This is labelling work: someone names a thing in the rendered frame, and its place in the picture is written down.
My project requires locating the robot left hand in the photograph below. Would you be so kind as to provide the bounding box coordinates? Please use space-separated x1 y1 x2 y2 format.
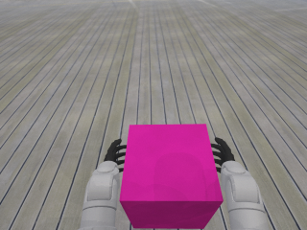
104 138 127 173

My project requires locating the carton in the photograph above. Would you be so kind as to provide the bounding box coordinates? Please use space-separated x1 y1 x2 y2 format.
119 124 224 229

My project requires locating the left robot forearm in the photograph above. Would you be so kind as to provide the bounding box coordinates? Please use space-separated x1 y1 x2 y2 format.
78 161 120 230

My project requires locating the robot right hand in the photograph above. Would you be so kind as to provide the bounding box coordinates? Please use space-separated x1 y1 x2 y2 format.
210 137 235 173

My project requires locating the right robot forearm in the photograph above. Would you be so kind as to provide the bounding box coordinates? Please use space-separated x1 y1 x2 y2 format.
221 160 270 230

